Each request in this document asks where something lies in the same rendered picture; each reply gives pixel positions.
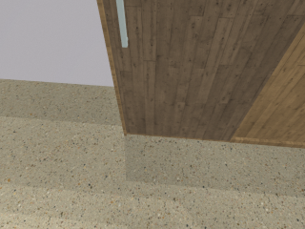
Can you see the wardrobe door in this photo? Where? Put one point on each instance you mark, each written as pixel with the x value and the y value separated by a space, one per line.
pixel 278 113
pixel 194 68

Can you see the handle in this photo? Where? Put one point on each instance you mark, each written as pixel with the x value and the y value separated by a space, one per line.
pixel 122 23

